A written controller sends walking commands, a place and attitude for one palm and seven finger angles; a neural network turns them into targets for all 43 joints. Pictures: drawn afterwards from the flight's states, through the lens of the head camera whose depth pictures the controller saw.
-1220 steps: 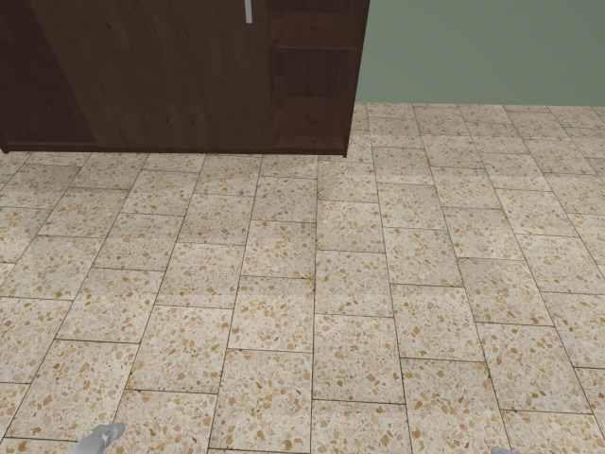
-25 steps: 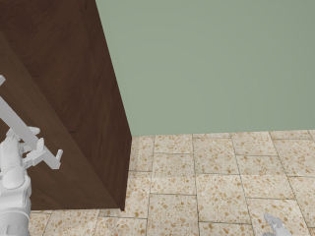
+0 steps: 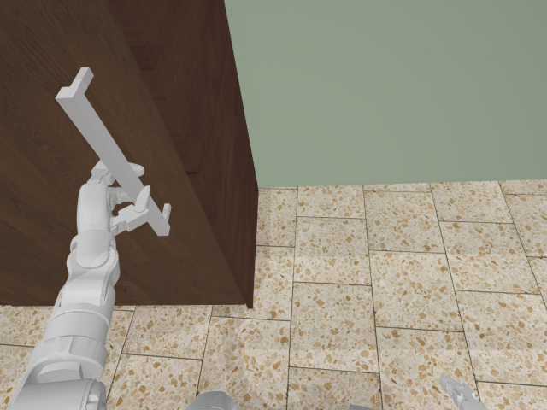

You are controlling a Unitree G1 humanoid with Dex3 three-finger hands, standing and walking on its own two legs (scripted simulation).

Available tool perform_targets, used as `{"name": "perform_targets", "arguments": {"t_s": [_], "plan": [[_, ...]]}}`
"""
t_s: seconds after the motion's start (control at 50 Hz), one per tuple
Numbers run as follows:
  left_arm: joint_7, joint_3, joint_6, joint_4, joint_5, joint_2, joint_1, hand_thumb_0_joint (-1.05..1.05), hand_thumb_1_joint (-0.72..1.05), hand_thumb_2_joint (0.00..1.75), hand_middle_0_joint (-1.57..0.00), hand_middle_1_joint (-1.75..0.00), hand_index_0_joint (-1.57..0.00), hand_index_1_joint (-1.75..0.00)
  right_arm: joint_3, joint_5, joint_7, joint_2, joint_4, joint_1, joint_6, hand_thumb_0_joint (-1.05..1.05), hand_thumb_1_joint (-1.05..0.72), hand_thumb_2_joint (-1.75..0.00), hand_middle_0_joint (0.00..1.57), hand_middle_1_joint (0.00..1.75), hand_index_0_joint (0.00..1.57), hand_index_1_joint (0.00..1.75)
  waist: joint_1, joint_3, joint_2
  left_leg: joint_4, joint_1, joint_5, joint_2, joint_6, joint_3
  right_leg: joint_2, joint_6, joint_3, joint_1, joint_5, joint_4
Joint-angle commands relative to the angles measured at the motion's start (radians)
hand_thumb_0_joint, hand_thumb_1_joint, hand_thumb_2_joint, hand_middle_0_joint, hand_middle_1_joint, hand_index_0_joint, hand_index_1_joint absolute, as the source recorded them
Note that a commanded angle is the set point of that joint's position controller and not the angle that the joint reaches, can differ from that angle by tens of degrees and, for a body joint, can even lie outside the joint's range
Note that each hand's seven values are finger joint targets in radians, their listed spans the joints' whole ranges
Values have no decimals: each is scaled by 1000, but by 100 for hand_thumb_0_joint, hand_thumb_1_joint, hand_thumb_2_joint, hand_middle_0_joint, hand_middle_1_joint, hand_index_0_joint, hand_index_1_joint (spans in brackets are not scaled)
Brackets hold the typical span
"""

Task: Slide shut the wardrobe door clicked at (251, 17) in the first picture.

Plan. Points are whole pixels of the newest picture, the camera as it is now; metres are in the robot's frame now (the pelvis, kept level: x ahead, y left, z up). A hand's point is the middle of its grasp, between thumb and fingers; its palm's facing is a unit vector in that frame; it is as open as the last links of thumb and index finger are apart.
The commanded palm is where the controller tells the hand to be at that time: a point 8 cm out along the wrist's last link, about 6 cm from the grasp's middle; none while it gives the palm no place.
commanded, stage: stop walking and hold the door there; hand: left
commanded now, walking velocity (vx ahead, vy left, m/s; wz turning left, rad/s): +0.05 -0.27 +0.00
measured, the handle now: (131, 169) +0.45 +0.23 +0.08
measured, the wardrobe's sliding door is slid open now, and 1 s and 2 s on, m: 0.00 0.00 0.00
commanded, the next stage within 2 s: loosen the grip on the handle in 0.94 s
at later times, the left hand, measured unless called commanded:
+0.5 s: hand (134, 212) +0.38 +0.22 +0.06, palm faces +0.10 -0.95 -0.29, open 6.7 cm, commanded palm +0.36 +0.24 +0.06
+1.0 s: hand (134, 213) +0.38 +0.22 +0.06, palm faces +0.07 -0.96 -0.29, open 6.8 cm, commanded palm +0.36 +0.22 +0.06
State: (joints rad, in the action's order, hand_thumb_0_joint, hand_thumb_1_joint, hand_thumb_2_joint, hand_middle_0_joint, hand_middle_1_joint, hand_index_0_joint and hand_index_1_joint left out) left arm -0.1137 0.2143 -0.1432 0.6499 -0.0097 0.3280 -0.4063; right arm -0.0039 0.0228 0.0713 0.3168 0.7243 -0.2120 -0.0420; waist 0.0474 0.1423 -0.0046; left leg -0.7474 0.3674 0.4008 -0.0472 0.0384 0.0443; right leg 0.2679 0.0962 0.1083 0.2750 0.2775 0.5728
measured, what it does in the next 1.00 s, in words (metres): steps on the spot: left foot, then right foot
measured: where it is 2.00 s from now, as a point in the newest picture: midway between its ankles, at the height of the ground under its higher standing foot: outside the picture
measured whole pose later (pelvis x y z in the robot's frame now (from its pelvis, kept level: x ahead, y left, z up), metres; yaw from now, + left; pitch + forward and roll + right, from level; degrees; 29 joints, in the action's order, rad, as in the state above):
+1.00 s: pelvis +0.01 +0.09 +0.00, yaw +1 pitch +1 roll +0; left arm -0.16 -0.08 -0.06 0.65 0.04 0.18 -0.43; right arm 0.04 0.01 0.09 0.23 0.68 -0.22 0.00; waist -0.02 0.01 0.08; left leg -0.45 0.19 0.28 -0.02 -0.01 0.12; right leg 0.00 -0.03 0.09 0.24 0.26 0.47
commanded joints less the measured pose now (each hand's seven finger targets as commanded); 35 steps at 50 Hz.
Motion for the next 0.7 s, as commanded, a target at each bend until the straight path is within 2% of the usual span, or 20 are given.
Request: {"name": "perform_targets", "arguments": {"t_s": [0.0, 0.02, 0.04, 0.06, 0.08, 0.1, 0.14, 0.2, 0.24, 0.26, 0.28, 0.3, 0.32, 0.38, 0.46, 0.5, 0.52, 0.54, 0.58, 0.68], "plan": [[-5, -69, -49, -373, 52, 92, -362, 0, 90, 90, -45, -140, -45, -140, -32, -2, 34, 56, -158, 77, -22, 0, -90, -90, 20, 30, 20, 30, -12, -384, -9, 300, -340, -363, -25, -6, 75, -47, -85, 60, -30, -289, 183], [7, -133, -57, -474, 56, 29, -396, 0, 90, 90, -45, -140, -45, -140, -44, -1, 31, 94, -181, 71, -28, 0, -90, -90, 20, 30, 20, 30, -10, -397, 246, 330, -413, -666, -197, -85, -167, -160, -45, 77, 144, 91, 336], [19, -209, -62, -553, 49, -45, -427, 0, 90, 90, -45, -140, -45, -140, -46, 0, 20, 88, -185, 46, -33, 0, -90, -90, 20, 30, 20, 30, 2, -423, 337, 366, -439, -838, -286, -169, -301, -216, -58, -1, 210, 359, 492], [33, -261, -58, -572, 38, -106, -457, 0, 90, 90, -45, -140, -45, -140, -55, 5, 7, 84, -176, 37, -38, 0, -90, -90, 20, 30, 20, 30, 7, -389, 244, 389, -417, -716, -314, -200, -320, -233, -72, -47, 233, 332, 537], [49, -355, -34, -495, 60, -223, -381, 0, 90, 90, -45, -140, -45, -140, -29, 14, 12, 15, -171, 63, -33, 0, -90, -90, 20, 30, 20, 30, 7, -362, 149, 351, -445, -774, -316, -245, -271, -216, -70, -47, 262, 280, 476], [37, -260, -31, -520, 56, -102, -434, 0, 90, 90, -45, -140, -45, -140, -35, 10, 11, 33, -134, 52, -37, 0, -90, -90, 20, 30, 20, 30, 12, -397, 248, 309, -462, -820, -298, -236, -228, -196, -70, -62, 256, 222, 409], [29, -314, -16, -553, 35, -131, -468, 0, 90, 90, -45, -140, -45, -140, -36, 7, -16, 40, -138, 51, -42, 0, -90, -90, 20, 30, 20, 30, 9, -423, 274, 249, -444, -821, -249, -187, -121, -213, -88, -45, 150, 118, 264], [23, -279, 1, -498, 40, -81, -449, 0, 90, 90, -45, -140, -45, -140, -21, 3, -21, 45, -150, 47, -40, 0, -90, -90, 20, 30, 20, 30, -5, -439, 217, 227, -388, -745, -276, -175, -142, -254, -105, -44, 14, 81, 68], [26, -268, 0, -469, 32, -63, -437, 0, 90, 90, -45, -140, -45, -140, -7, 3, -20, 38, -162, 58, -32, 0, -90, -90, 20, 30, 20, 30, -19, -447, 118, 174, -285, -634, -252, -150, -122, -235, -119, -92, -143, -112, -99], [23, -254, -2, -461, 25, -38, -442, 0, 90, 90, -45, -140, -45, -140, 1, 6, -17, 21, -158, 43, -28, 0, -90, -90, 20, 30, 20, 30, -11, -475, -10, 96, -200, -529, -182, -113, -65, -161, -148, -175, -249, -286, -155], [13, -214, 12, -403, 23, 10, -414, 0, 90, 90, -45, -140, -45, -140, 1, 8, -8, 14, -151, 42, -29, 0, -90, -90, 20, 30, 20, 30, -3, -468, -166, 28, -92, -270, -75, -63, 13, -61, -202, -288, -293, -468, -155], [14, -213, 16, -346, 46, -22, -367, 0, 90, 90, -45, -140, -45, -140, -3, 15, -4, 13, -164, 40, -33, 0, -90, -90, 20, 30, 20, 30, -25, -448, -338, -100, 21, 19, 9, -39, -1, -15, -236, -318, -371, -693, -149], [21, -242, 15, -314, 49, -62, -371, 0, 90, 90, -45, -140, -45, -140, -4, 14, -5, 21, -162, 45, -38, 0, -90, -90, 20, 30, 20, 30, -27, -450, -349, -170, 52, 82, 13, -39, -35, -5, -212, -287, -407, -826, -127], [18, -190, 2, -241, 36, -24, -361, 0, 90, 90, -45, -140, -45, -140, 16, -6, 9, 4, -136, 62, -41, 0, -90, -90, 20, 30, 20, 30, -37, -416, -174, -13, 25, 43, -4, -42, -8, -17, -222, -188, -386, -830, -85], [26, -246, -18, -249, 50, -86, -400, 0, 90, 90, -45, -140, -45, -140, 19, -12, 27, 5, -139, 52, -35, 0, -90, -90, 20, 30, 20, 30, -32, -434, -120, 328, -213, -288, -14, -50, 19, -91, -155, -147, -276, -614, -55], [33, -321, -17, -279, 62, -162, -412, 0, 90, 90, -45, -140, -45, -140, 6, -7, 18, 30, -158, 58, -32, 0, -90, -90, 20, 30, 20, 30, -34, -433, 64, 336, -394, -639, -175, -115, -126, -187, -88, -92, -69, -260, -7], [38, -344, -16, -273, 62, -180, -421, 0, 90, 90, -45, -140, -45, -140, 0, -2, 8, 38, -163, 54, -26, 0, -90, -90, 20, 30, 20, 30, -32, -425, 72, 344, -399, -613, -219, -145, -165, -220, -73, -98, -25, -86, -27], [44, -392, -13, -278, 57, -229, -424, 0, 90, 90, -45, -140, -45, -140, 9, -5, 10, 21, -168, 58, -25, 0, -90, -90, 20, 30, 20, 30, -21, -382, 91, 342, -396, -660, -206, -152, -144, -235, -82, -84, -16, -99, -44], [37, -350, -12, -294, 50, -165, -417, 0, 90, 90, -45, -140, -45, -140, 10, -13, 15, 30, -157, 62, -28, 0, -90, -90, 20, 30, 20, 30, -16, -355, 144, 344, -365, -740, -191, -134, -126, -230, -98, -71, -30, -117, -31], [42, -397, 0, -289, 51, -210, -324, 0, 90, 90, -45, -140, -45, -140, 2, -3, 12, 33, -179, 46, -22, 0, -90, -90, 20, 30, 20, 30, -10, -435, 12, 269, -367, -746, -133, -64, -24, -189, -111, -102, -134, -461, -96]]}}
